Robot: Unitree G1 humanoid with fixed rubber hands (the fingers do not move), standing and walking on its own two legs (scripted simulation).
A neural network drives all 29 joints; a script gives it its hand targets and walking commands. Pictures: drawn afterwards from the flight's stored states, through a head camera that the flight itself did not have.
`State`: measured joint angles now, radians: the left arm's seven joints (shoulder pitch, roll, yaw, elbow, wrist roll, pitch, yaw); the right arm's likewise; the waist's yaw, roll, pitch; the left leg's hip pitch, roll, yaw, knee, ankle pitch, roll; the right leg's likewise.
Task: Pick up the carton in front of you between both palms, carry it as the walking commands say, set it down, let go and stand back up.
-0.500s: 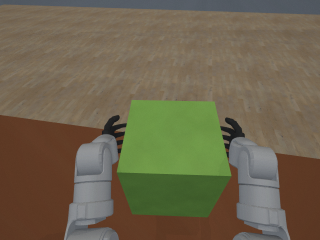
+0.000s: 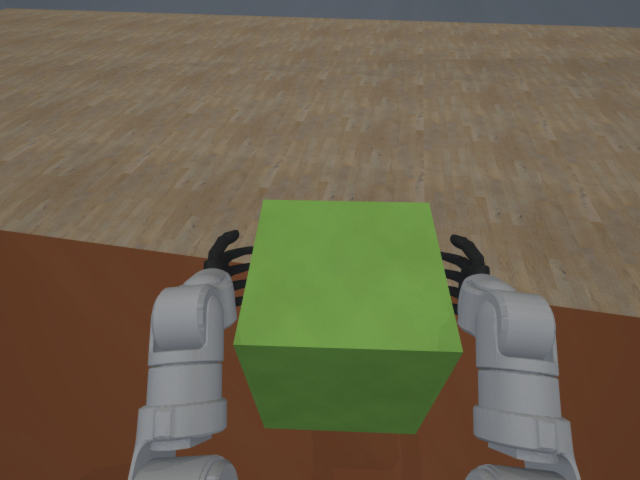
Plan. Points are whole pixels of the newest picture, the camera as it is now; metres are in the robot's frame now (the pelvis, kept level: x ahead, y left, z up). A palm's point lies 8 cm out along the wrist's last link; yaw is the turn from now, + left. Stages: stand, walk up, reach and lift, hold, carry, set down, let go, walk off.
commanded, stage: carry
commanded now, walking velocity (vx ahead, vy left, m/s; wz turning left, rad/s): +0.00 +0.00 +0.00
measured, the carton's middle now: (342, 321) +0.33 +0.00 +0.05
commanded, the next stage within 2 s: none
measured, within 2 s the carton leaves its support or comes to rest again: neither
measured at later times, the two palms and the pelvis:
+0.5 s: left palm (215, 272) +0.35 +0.16 +0.12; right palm (454, 269) +0.36 -0.14 +0.12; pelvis +0.03 +0.01 +0.00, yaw +0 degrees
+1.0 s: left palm (275, 209) +0.58 +0.12 +0.04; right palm (437, 209) +0.60 -0.18 +0.04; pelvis +0.26 -0.03 -0.06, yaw +2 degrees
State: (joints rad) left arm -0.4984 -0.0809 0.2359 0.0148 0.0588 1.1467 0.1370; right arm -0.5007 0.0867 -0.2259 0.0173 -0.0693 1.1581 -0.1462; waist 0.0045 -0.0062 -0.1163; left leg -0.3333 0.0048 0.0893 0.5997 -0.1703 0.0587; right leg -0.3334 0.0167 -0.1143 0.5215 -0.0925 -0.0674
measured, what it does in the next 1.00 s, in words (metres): goes down: right foot 0.05 m lower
